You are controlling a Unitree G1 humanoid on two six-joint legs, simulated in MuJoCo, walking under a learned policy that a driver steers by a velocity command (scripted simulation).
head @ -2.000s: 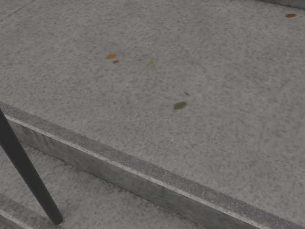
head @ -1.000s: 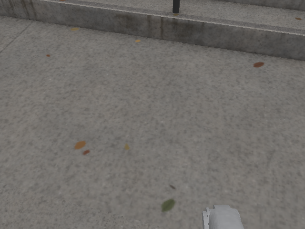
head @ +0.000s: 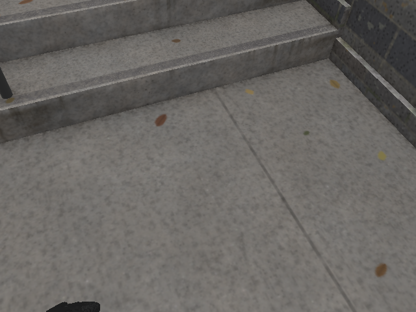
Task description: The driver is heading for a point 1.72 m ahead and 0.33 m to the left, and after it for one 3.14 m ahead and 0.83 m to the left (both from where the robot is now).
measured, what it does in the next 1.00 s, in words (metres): steps on the spot: right foot, then left foot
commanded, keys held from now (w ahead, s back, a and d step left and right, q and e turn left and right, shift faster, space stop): no key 1.00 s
